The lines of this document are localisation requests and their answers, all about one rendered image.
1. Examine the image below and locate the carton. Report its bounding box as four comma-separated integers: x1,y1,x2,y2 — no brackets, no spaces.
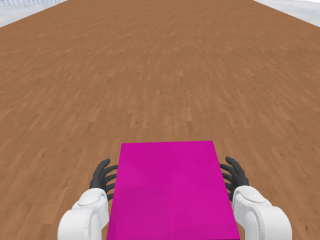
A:
106,140,241,240

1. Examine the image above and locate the left robot hand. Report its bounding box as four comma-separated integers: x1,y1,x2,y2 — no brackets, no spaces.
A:
89,158,118,201

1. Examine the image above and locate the right robot forearm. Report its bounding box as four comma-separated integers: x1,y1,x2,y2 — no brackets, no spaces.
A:
232,185,292,240

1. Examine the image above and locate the left robot forearm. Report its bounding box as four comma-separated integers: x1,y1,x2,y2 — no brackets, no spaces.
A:
57,188,110,240

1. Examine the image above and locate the right robot hand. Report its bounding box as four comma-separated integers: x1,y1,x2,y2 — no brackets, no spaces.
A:
219,156,249,203

